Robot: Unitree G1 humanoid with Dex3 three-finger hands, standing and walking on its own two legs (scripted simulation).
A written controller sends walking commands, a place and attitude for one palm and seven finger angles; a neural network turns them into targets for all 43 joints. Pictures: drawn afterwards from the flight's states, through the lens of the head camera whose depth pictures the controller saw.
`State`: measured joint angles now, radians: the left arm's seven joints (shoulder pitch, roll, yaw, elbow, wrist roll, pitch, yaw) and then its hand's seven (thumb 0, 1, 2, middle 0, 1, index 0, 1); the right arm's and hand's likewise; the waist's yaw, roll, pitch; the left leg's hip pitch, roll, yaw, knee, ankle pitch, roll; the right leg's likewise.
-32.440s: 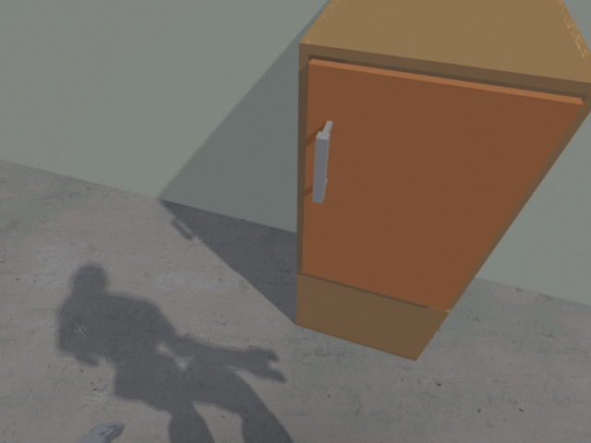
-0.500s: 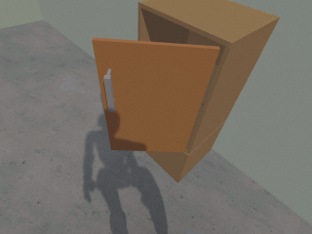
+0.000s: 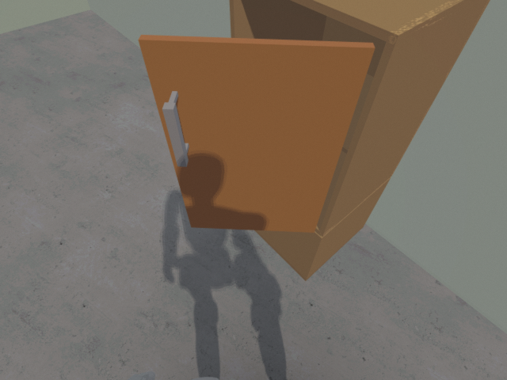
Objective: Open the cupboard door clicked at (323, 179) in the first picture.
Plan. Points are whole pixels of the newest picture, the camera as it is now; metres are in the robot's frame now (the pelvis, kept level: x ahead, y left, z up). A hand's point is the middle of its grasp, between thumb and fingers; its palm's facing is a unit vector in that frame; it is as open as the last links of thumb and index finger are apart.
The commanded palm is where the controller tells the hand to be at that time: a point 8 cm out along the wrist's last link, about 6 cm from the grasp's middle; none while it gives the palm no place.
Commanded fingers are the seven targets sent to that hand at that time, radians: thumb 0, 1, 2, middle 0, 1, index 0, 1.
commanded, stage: come to a stop and stand still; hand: left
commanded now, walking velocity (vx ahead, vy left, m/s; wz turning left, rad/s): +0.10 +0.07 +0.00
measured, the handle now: (178, 130) +0.55 +0.17 +0.06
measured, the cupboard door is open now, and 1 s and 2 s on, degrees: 46 46 46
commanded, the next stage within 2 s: look again from close up in 1.06 s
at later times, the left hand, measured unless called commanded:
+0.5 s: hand out of the picture -0.06 +0.18 -0.16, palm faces +0.06 -0.99 -0.16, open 7.3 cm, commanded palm none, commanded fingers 0.00 0.90 0.90 -0.20 -0.30 -0.20 -0.30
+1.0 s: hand out of the picture +0.02 +0.15 -0.16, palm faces +0.05 -0.98 -0.18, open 7.3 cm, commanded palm none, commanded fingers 0.00 0.90 0.90 -0.20 -0.30 -0.20 -0.30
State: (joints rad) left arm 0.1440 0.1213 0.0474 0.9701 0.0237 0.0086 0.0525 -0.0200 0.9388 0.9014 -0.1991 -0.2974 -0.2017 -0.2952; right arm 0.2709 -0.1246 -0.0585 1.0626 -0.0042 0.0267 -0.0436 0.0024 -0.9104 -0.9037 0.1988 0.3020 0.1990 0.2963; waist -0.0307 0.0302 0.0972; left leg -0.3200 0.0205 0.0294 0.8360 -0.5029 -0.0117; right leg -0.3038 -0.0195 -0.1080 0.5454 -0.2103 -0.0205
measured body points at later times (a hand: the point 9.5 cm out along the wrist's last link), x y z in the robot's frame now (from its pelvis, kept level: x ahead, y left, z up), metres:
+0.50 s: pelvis +0.01 +0.02 +0.01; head +0.01 +0.02 +0.46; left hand -0.06 +0.23 -0.15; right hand +0.00 -0.19 -0.15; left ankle -0.01 +0.12 -0.73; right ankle +0.05 -0.12 -0.73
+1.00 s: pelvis +0.03 -0.01 +0.01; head +0.04 -0.01 +0.46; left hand +0.02 +0.20 -0.15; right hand +0.01 -0.21 -0.15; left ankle -0.01 +0.12 -0.73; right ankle +0.05 -0.12 -0.73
